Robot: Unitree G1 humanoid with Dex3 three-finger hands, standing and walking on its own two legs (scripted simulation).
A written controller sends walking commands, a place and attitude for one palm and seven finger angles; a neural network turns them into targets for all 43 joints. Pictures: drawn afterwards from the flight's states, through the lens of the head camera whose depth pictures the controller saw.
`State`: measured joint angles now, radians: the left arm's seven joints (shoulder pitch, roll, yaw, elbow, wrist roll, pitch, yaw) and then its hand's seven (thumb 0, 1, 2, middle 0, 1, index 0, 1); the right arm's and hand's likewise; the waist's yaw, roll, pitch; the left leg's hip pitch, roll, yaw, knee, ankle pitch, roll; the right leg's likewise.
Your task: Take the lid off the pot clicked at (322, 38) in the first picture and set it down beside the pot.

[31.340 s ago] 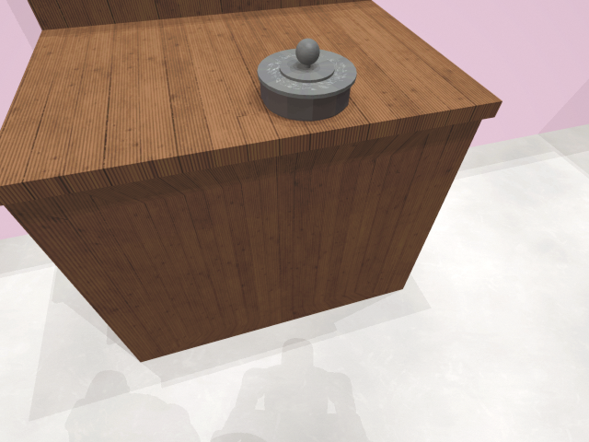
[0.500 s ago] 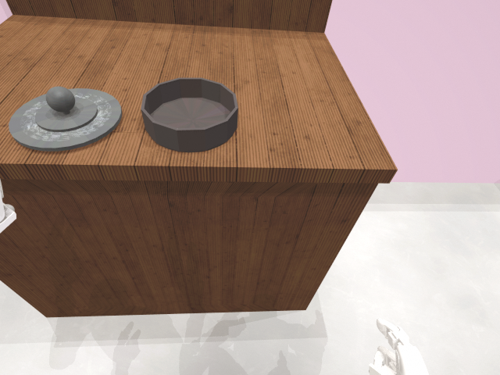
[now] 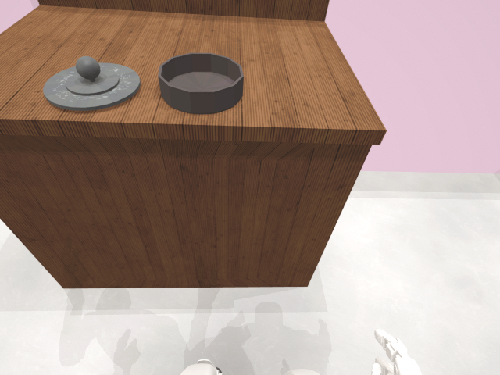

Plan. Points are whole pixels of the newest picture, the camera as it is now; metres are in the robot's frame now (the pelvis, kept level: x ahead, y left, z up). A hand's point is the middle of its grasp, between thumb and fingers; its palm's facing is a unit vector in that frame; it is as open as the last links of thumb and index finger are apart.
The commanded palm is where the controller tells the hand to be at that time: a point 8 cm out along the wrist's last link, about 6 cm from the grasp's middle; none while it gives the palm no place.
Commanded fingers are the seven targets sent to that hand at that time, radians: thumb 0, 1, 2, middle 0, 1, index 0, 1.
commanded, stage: step back with the hand held close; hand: left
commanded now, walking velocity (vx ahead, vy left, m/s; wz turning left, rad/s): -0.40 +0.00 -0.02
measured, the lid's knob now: (88, 67) +0.68 +0.38 +0.15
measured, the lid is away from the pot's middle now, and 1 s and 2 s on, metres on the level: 0.25 0.25 0.25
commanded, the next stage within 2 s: stop stepping back and stand still in 0.10 s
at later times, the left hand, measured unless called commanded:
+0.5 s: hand out of the picture +0.04 +0.22 +0.31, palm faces +0.47 -0.78 -0.42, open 7.4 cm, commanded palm +0.00 +0.28 +0.31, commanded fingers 0.00 0.90 0.90 -0.20 -0.30 -0.20 -0.30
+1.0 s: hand out of the picture -0.03 +0.22 +0.31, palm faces +0.52 -0.79 -0.32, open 7.4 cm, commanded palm none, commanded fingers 0.00 0.90 0.90 -0.20 -0.30 -0.20 -0.30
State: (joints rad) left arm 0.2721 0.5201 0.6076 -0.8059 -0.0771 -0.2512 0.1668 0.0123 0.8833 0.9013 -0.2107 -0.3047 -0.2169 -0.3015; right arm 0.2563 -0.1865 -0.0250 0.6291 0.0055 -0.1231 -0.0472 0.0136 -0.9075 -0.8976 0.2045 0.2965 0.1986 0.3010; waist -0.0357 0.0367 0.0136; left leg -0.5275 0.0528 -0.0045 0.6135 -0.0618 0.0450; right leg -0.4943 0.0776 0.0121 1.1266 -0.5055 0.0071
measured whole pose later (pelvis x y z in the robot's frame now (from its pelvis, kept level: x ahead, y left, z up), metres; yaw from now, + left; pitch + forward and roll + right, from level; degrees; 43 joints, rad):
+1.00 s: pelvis -0.22 +0.00 +0.02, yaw +1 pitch +0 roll -3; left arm 0.31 0.47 0.56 -0.77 -0.06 -0.21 0.15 0.01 0.89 0.90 -0.20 -0.30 -0.21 -0.30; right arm 0.27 -0.14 0.00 0.63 0.02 -0.11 -0.03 0.01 -0.91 -0.90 0.21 0.30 0.20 0.30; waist -0.05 -0.01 -0.04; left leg -0.35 0.09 0.00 0.60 -0.27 0.02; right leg -0.58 0.03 -0.04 1.24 -0.40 0.01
